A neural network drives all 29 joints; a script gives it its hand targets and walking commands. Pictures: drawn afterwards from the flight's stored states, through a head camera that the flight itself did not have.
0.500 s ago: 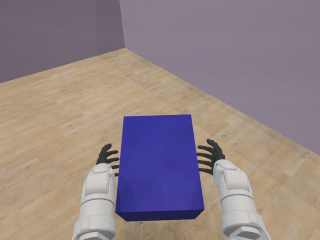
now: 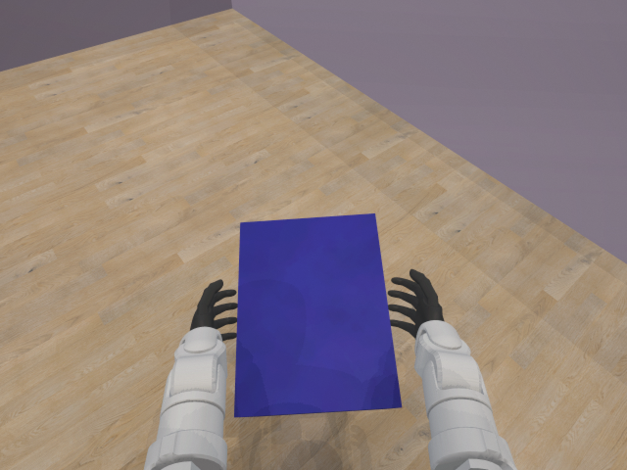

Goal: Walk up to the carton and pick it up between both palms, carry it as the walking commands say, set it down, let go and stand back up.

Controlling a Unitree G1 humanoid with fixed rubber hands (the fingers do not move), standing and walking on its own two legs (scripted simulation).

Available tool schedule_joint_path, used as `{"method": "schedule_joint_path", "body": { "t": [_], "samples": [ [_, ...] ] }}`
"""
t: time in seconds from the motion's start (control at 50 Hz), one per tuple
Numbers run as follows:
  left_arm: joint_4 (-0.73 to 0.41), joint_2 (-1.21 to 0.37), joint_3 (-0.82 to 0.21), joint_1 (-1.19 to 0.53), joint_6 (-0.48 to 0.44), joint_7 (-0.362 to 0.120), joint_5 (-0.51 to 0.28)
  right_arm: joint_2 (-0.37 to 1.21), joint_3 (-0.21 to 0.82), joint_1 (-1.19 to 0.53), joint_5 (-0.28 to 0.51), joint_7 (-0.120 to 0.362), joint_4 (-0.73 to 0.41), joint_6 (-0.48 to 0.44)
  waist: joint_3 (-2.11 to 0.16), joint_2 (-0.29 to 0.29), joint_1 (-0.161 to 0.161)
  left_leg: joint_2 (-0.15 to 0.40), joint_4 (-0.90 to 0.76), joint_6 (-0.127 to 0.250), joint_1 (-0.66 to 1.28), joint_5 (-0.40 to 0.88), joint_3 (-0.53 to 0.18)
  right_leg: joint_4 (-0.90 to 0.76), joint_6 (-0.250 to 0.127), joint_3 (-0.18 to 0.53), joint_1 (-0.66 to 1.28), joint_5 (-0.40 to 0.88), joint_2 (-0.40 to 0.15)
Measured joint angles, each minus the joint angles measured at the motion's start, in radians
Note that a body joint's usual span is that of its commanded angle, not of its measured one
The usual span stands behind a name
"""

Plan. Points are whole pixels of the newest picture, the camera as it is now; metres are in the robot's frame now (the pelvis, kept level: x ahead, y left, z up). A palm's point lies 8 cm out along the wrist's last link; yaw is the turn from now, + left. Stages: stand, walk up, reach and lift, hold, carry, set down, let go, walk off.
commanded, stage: set down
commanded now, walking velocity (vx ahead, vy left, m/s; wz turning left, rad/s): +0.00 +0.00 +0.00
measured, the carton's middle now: (314, 318) +0.37 +0.01 -0.11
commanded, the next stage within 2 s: none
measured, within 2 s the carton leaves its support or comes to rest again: neither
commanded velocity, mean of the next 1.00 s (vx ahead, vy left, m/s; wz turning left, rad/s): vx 0.00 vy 0.00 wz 0.00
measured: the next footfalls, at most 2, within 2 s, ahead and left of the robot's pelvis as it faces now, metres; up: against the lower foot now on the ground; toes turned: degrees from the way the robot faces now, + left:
none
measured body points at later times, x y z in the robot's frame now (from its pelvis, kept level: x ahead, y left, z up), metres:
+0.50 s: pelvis -0.04 -0.02 -0.07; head +0.16 -0.02 +0.33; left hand +0.32 +0.15 -0.16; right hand +0.34 -0.15 -0.15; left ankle +0.06 +0.10 -0.72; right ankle +0.02 -0.08 -0.72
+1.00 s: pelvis -0.04 +0.01 -0.14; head +0.20 +0.02 +0.24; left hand +0.38 +0.16 -0.24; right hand +0.38 -0.14 -0.23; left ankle +0.06 +0.10 -0.72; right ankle +0.02 -0.08 -0.72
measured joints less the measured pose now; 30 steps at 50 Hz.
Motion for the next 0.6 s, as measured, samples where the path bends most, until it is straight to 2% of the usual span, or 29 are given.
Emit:
{"method": "schedule_joint_path", "body": {
  "t": [0.1,0.26,0.4,0.6],
  "samples": [
    [0.008,0.0,0.021,-0.035,-0.051,0.001,0.001,0.004,-0.016,-0.022,0.0,0.005,0.007,-0.057,0.044,0.02,-0.003,-0.001,0.037,0.0,-0.082,-0.001,0.0,0.045,-0.003,-0.001,-0.085,-0.006,-0.002],
    [0.019,0.0,0.025,-0.079,-0.174,0.007,-0.021,0.009,-0.016,-0.056,0.0,-0.052,0.007,-0.168,0.049,0.026,-0.013,0.004,0.156,-0.005,-0.333,-0.015,0.0,0.179,-0.007,-0.008,-0.342,-0.03,-0.002],
    [0.02,0.0,0.009,-0.106,-0.26,0.04,-0.114,0.009,-0.016,-0.125,-0.001,-0.126,0.008,-0.222,0.039,0.021,-0.01,0.008,0.275,-0.013,-0.546,-0.032,0.0,0.308,-0.013,-0.011,-0.558,-0.054,-0.002],
    [0.021,0.038,-0.009,-0.167,-0.278,0.083,-0.208,0.009,0.007,-0.193,0.0,-0.173,0.008,-0.229,-0.027,0.019,0.0,0.014,0.465,-0.014,-0.776,-0.081,0.0,0.487,-0.017,-0.019,-0.781,-0.101,-0.001]
  ]
}}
